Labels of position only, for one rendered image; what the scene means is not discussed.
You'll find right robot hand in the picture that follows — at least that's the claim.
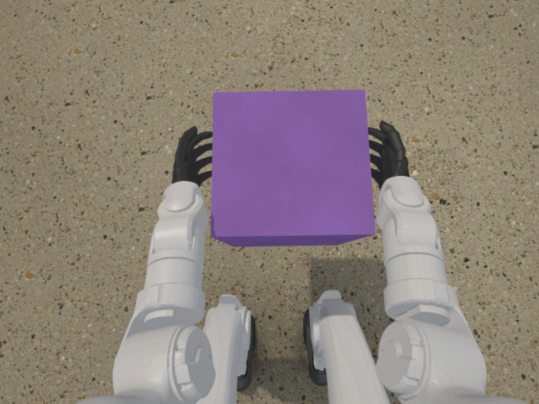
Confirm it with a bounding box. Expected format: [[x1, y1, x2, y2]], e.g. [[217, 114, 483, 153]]
[[368, 120, 409, 190]]

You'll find carton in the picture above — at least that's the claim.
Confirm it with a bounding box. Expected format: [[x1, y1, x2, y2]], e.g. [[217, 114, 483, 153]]
[[211, 90, 376, 247]]

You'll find left robot hand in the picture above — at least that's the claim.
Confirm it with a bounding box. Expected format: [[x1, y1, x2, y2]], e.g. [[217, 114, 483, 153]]
[[172, 126, 212, 187]]

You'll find right robot forearm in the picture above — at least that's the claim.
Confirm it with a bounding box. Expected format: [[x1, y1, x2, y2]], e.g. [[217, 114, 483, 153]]
[[376, 176, 487, 387]]

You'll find left robot foot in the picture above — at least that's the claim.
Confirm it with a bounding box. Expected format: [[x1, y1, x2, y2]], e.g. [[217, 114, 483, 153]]
[[237, 315, 255, 391]]

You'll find robot right upper arm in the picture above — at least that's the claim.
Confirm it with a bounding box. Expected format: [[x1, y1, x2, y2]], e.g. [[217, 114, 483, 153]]
[[376, 318, 529, 404]]

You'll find robot right thigh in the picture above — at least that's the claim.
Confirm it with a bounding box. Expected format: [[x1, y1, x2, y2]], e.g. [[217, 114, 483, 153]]
[[309, 298, 391, 404]]

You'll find robot left upper arm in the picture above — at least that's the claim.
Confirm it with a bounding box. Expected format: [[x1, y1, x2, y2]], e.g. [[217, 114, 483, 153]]
[[75, 323, 216, 404]]

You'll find left robot forearm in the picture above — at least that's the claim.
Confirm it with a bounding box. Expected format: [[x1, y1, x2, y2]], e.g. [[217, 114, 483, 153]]
[[113, 181, 209, 390]]

